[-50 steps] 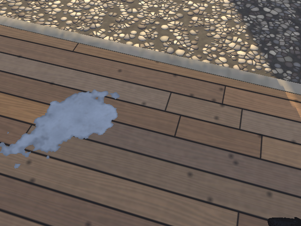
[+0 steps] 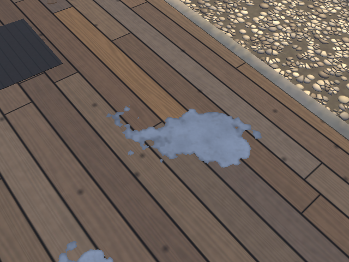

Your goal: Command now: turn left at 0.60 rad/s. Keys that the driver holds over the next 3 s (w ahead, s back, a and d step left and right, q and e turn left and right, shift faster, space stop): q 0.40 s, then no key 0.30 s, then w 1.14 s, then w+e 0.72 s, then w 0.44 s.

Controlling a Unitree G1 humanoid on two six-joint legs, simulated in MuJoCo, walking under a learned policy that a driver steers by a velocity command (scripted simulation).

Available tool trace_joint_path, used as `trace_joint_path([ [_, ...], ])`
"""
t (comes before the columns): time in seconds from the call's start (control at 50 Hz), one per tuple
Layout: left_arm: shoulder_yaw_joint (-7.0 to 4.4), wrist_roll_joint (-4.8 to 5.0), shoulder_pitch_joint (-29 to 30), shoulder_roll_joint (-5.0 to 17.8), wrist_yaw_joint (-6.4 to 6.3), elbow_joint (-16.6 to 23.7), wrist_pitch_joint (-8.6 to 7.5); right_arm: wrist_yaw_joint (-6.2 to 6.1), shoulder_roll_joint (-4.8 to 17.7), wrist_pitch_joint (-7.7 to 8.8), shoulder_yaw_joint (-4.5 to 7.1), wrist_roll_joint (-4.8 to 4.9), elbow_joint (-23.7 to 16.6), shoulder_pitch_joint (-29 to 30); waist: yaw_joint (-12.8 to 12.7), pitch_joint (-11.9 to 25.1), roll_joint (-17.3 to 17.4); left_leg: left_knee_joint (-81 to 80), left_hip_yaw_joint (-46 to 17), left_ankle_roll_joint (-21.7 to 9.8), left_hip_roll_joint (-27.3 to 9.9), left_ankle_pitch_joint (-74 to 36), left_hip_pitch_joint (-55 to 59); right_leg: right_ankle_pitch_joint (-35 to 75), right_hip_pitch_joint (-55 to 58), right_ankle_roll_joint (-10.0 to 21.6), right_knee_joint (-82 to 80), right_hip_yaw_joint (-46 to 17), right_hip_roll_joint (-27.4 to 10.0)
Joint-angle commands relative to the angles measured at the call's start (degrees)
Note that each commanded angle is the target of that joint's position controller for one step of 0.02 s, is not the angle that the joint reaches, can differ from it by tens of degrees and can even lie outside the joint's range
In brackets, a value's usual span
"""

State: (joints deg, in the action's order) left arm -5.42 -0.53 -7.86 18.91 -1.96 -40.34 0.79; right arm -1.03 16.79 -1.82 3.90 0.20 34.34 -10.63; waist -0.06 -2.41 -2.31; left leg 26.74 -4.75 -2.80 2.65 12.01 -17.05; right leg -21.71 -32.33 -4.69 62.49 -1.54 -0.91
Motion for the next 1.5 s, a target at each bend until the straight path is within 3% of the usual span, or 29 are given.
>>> trace_joint_path([
  [0.02,-0.54,0.12,1.44,2.98,0.03,4.40,-0.92,-0.84,9.47,0.70,2.62,0.12,-3.89,2.04,-0.02,8.01,9.92,-6.15,-14.02,-10.44,-12.35,-17.71,9.07,2.67,-1.76,-0.52,-6.57,-1.88,0.45],
  [0.18,-0.52,0.93,2.30,3.33,1.43,5.69,-2.27,-0.09,11.00,-0.23,3.14,0.58,-3.79,2.97,1.12,7.26,11.71,-3.81,-24.38,-10.43,-11.56,-13.30,6.45,-0.34,8.23,1.17,-23.93,-3.24,3.39],
  [0.24,-0.98,0.75,-2.03,3.44,1.88,4.60,-2.96,-0.41,10.06,-0.73,2.84,1.64,-4.10,5.11,-1.97,8.10,10.84,0.12,-24.62,-6.68,-8.03,-12.55,4.14,11.22,18.70,3.17,-40.18,-2.31,2.79],
  [0.26,-1.73,-0.02,-3.68,6.33,1.57,4.58,-2.87,-0.60,7.89,-0.67,2.26,1.34,-4.14,3.33,-1.38,9.95,6.06,5.66,-21.34,-3.45,-5.05,-2.40,-1.31,16.29,26.24,5.88,-41.88,-7.65,-4.88],
  [0.28,-2.70,-1.21,-2.00,11.57,1.30,4.84,-2.21,-0.55,5.96,-0.27,1.89,1.38,-4.94,1.01,1.98,7.75,-10.79,16.43,-9.04,0.66,4.66,16.95,-13.49,27.60,29.48,13.97,-43.59,-20.91,-16.36],
  [0.3,-2.26,-2.17,-1.98,9.01,1.35,5.63,-2.39,-0.64,10.59,0.33,3.40,0.57,-4.22,0.90,0.13,7.32,-12.22,30.97,-5.66,3.75,3.99,25.79,-16.90,30.93,26.54,21.20,-45.13,-27.82,-23.25],
  [0.32,-1.26,-1.75,0.34,6.25,1.01,6.53,-2.49,-0.47,13.23,0.28,4.56,0.70,-3.04,-0.27,1.23,6.52,-7.47,38.93,-5.49,5.10,1.44,22.20,-17.00,29.52,24.57,20.94,-44.67,-23.36,-21.98],
  [0.38,-0.15,0.11,3.96,3.40,0.05,7.29,-2.00,-0.55,9.36,-1.37,4.07,1.05,-0.71,-1.80,1.59,3.53,-4.66,45.40,-2.89,7.97,0.07,13.25,-18.66,25.43,23.52,16.04,-43.73,-10.74,-13.98],
  [0.48,-0.68,-0.36,-0.74,5.64,-0.24,5.68,-0.72,-0.09,4.68,-0.94,1.87,0.71,-3.28,3.30,-2.08,5.95,-7.27,30.20,1.42,9.09,-2.02,13.46,-14.96,29.41,28.83,17.96,-43.03,-6.13,-13.56],
  [0.56,-1.13,0.96,-0.39,7.71,0.83,4.84,-0.32,0.52,4.63,-0.77,1.24,0.49,-2.88,2.33,-2.20,7.01,-9.02,15.56,4.98,7.58,-2.23,12.74,-4.83,31.84,26.52,18.30,-41.71,-5.32,-14.75],
  [0.62,-0.25,2.35,-0.62,6.37,1.05,3.42,-0.29,0.98,4.51,-0.65,1.37,0.30,-0.35,-2.72,0.78,6.58,-7.36,-5.00,6.98,3.94,-0.73,-2.06,7.08,28.06,22.24,14.65,-37.58,-3.71,-13.04],
  [0.64,0.57,1.84,-3.70,4.37,1.32,2.09,-0.81,0.75,6.15,-0.61,1.52,0.02,-0.60,-3.18,0.47,7.65,-3.87,-7.78,2.38,2.27,-3.63,-9.14,14.57,21.43,17.49,10.24,-35.24,-1.97,-11.18],
  [0.66,2.15,-1.28,-4.90,0.22,2.01,3.17,-1.51,-0.08,10.97,-0.69,2.23,-0.56,-1.44,-4.55,-1.56,11.24,10.98,-5.95,-12.58,-1.72,-16.67,-27.63,22.93,2.69,9.16,4.32,-23.91,3.64,-5.77],
  [0.68,2.22,-0.86,-1.11,0.53,1.55,4.92,-1.48,0.29,9.00,-0.07,1.32,-1.94,-1.24,-1.30,-0.57,8.96,16.99,-6.58,-16.70,-11.08,-22.24,-23.98,12.99,-12.09,6.79,1.87,-21.41,2.60,-3.03],
  [0.72,0.91,0.32,0.86,4.79,1.02,4.22,-0.84,0.68,6.11,1.60,0.60,-2.06,-0.32,-0.54,1.42,6.53,13.25,-10.54,-14.93,-11.24,-18.11,-6.00,11.03,-10.65,5.05,0.82,-13.09,0.85,-3.34],
  [0.74,0.23,0.53,0.06,5.91,0.93,3.15,-0.57,0.63,9.18,1.87,1.58,-0.95,0.75,-2.68,2.64,5.23,12.96,-12.75,-15.67,-10.49,-17.13,6.39,12.78,-9.48,0.93,0.75,-8.56,1.84,-2.42],
  [0.78,-0.28,1.18,0.06,6.20,1.03,2.93,-0.73,0.15,9.10,2.42,1.36,0.15,2.39,-3.97,2.81,0.56,12.36,-16.37,-17.93,-9.85,-17.01,19.48,12.28,-4.02,-5.19,1.48,-4.49,0.25,-3.21],
  [0.86,0.36,1.44,0.55,3.42,1.94,2.15,-3.27,-0.45,6.43,3.77,0.77,-0.08,2.98,-3.83,2.53,-0.21,10.32,-18.65,-13.59,-9.05,-15.09,14.69,13.41,4.61,-5.37,2.91,-10.81,0.99,-3.64],
  [0.92,1.22,1.35,1.81,1.72,2.63,2.24,-4.41,-0.07,7.82,4.52,1.33,0.28,3.39,-3.99,3.03,0.60,9.86,-18.32,-10.56,-9.20,-14.70,10.16,11.48,6.87,0.38,3.35,-20.42,2.10,-2.92],
  [1.0,1.48,1.92,2.16,2.83,3.45,2.88,-4.87,1.01,9.67,4.74,1.88,1.18,4.62,-5.72,3.23,-0.44,9.70,-17.00,-10.94,-9.99,-16.16,12.61,6.90,6.32,7.08,4.80,-27.09,3.00,-1.99],
  [1.08,0.71,2.12,-9.74,4.29,3.15,-0.90,-5.31,1.55,6.64,4.42,0.66,0.78,5.61,-5.15,-3.29,1.77,6.47,-7.24,-7.54,-6.48,-12.71,13.13,-2.76,8.50,26.39,7.42,-33.48,3.97,-0.05],
  [1.1,-0.14,1.94,-16.08,7.40,2.56,-1.84,-5.52,1.77,2.90,4.70,-0.60,-0.04,5.02,-4.13,-5.98,4.08,-0.72,8.15,-1.76,-2.98,-7.54,10.52,-8.67,3.94,34.29,9.94,-38.48,-6.42,-7.46],
  [1.12,-1.73,1.02,-20.05,14.95,2.72,-1.66,-5.56,1.47,0.92,5.92,-1.18,0.15,1.67,-4.40,-5.81,7.14,-16.20,28.58,5.18,1.12,-0.56,18.01,-23.66,-11.68,42.15,18.46,-48.15,-31.92,-20.61],
  [1.14,-0.65,0.63,-19.11,11.05,3.19,-1.35,-6.04,1.18,6.26,6.69,0.20,1.28,1.57,-3.20,-5.98,5.52,-10.34,38.56,-0.52,1.21,-2.17,20.35,-29.07,-22.47,39.53,21.60,-52.64,-40.89,-22.64],
  [1.16,0.38,0.76,-15.73,8.14,3.27,-0.74,-6.38,1.40,8.19,6.98,0.91,2.03,1.65,-2.44,-4.25,0.81,-7.71,41.31,-1.08,0.21,-5.04,14.78,-32.46,-21.56,36.93,20.04,-52.49,-35.55,-21.19],
  [1.2,1.23,0.33,-11.54,5.53,3.37,0.19,-6.46,1.50,6.73,7.08,0.73,0.94,2.78,-1.91,-2.38,-1.03,-3.27,38.86,-0.10,-0.02,-7.94,5.88,-31.30,-8.45,33.05,17.39,-52.67,-24.71,-16.02],
  [1.28,1.62,0.49,-11.83,4.63,2.94,-0.08,-6.73,1.78,4.26,6.30,0.49,0.18,3.39,-1.30,-1.34,-0.33,-2.68,32.57,1.94,2.40,-8.89,-4.49,-27.26,12.82,29.89,16.36,-55.02,-12.19,-11.28],
  [1.4,1.40,1.00,-15.94,5.74,1.78,-2.69,-5.70,2.60,0.93,6.98,-0.98,0.43,0.47,9.34,-4.40,-2.01,-1.94,12.43,4.77,4.09,-7.02,-16.98,-23.03,24.44,29.18,15.05,-55.82,-3.37,-9.02],
  [1.5,1.03,1.60,-19.32,6.63,1.54,-5.23,-4.62,4.49,1.32,7.80,-1.22,1.09,-1.85,16.20,-5.23,-4.37,-1.70,3.78,4.94,1.80,-5.30,-16.14,-21.89,27.63,35.13,15.20,-53.51,-3.54,-12.61],
])
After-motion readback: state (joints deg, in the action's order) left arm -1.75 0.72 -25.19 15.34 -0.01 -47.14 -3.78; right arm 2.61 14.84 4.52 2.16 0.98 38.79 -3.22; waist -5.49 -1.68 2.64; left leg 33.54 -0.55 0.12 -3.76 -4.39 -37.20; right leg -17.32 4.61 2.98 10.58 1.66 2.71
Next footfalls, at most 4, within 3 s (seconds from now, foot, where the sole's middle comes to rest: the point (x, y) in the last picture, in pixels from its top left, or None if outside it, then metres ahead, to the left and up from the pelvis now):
0.26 right None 0.07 -0.13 -0.78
0.64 left None -0.02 0.12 -0.78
1.10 right None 0.17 -0.07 -0.78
1.62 left None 0.42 0.25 -0.78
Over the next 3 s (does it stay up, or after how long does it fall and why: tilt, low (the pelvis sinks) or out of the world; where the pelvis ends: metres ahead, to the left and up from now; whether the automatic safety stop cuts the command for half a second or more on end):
stays up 1.06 0.23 0.00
